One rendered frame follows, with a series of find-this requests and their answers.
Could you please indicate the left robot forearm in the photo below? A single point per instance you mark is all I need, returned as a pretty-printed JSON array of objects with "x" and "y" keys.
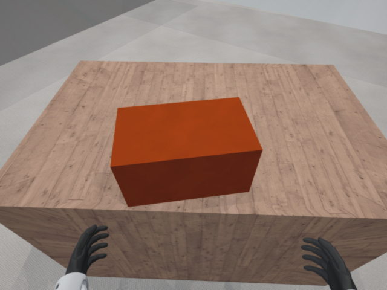
[{"x": 72, "y": 281}]

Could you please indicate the pedestal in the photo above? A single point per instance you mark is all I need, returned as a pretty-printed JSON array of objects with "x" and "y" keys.
[{"x": 322, "y": 173}]

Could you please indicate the carton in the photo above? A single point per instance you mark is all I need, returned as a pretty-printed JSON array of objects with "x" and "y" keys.
[{"x": 187, "y": 150}]

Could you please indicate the left robot hand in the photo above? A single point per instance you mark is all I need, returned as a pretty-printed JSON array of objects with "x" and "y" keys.
[{"x": 80, "y": 259}]

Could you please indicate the right robot hand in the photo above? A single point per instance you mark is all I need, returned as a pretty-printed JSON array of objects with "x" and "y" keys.
[{"x": 334, "y": 270}]

